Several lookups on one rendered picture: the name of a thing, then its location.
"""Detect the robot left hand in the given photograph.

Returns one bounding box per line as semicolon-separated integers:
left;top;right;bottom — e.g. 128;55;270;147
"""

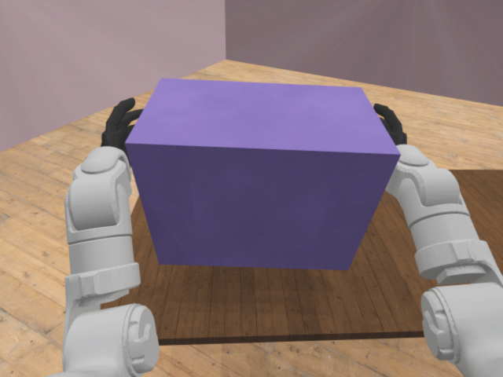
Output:
101;97;144;167

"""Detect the left robot upper arm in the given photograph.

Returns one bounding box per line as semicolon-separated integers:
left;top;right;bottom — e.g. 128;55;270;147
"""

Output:
46;303;160;377

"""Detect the robot right hand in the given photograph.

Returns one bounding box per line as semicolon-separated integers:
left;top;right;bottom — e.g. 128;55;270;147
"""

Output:
373;104;407;145

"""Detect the carton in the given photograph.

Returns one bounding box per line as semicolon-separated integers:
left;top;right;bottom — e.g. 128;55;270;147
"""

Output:
125;78;401;270

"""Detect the robot right forearm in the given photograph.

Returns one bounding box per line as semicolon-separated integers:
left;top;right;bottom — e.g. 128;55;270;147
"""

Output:
385;145;503;287

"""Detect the robot left forearm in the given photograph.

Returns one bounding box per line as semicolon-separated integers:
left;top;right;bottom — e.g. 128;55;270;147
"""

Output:
62;146;141;371

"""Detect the table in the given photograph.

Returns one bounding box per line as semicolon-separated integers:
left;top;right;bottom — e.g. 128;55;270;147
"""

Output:
101;170;503;346

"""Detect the right robot upper arm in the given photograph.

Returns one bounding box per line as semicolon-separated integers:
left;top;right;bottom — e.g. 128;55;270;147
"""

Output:
421;282;503;377

